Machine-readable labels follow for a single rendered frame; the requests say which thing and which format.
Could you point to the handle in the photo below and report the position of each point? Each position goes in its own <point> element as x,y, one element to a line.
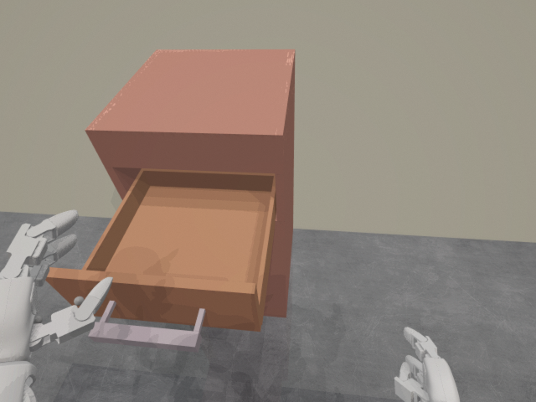
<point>150,337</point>

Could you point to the left robot hand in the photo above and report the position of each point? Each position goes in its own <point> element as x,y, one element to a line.
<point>30,256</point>

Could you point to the right robot hand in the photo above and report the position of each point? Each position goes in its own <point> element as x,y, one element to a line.
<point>435,382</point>

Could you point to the cabinet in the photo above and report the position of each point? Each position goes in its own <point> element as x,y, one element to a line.
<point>222,110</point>

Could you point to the left robot forearm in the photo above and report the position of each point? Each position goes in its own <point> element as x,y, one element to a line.
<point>16,380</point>

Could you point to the drawer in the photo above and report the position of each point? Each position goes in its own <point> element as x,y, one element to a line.
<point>183,240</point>

